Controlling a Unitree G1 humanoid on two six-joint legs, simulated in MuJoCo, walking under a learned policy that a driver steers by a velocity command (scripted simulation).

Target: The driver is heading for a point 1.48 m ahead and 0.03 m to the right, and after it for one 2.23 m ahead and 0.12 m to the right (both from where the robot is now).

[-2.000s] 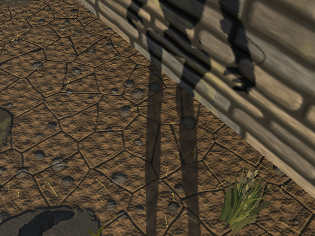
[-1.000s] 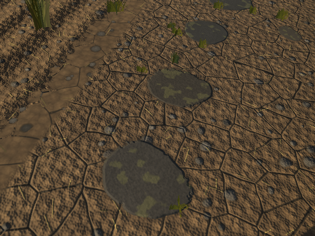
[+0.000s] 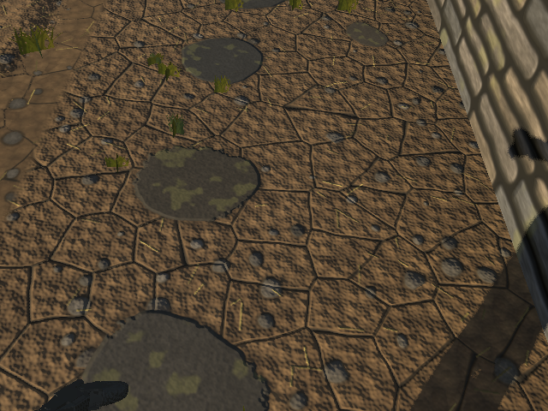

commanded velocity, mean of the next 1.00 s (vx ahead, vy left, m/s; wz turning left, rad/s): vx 0.77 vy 0.00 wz -0.26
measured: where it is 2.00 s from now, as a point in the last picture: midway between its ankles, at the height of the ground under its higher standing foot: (181, 193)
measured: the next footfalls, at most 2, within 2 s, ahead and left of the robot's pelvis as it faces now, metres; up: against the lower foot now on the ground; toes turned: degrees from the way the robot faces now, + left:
right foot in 0.22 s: +0.37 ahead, -0.12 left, +0.00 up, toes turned +16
left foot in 0.60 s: +0.65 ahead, +0.23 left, +0.00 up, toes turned -1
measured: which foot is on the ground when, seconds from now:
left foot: down 0.00-0.24, up 0.26-0.58, down 0.60-0.94, up 0.96-1.00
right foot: up 0.00-0.20, down 0.22-0.58, up 0.60-0.94, down 0.96-1.00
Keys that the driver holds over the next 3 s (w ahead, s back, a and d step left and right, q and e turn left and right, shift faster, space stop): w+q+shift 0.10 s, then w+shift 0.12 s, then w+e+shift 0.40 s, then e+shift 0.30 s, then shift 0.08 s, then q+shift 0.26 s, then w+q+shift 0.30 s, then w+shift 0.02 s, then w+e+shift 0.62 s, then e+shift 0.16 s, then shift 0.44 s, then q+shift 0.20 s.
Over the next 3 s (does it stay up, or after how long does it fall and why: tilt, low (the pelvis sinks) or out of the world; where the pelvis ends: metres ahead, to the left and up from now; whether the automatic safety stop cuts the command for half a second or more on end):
stays up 1.68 0.17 -0.02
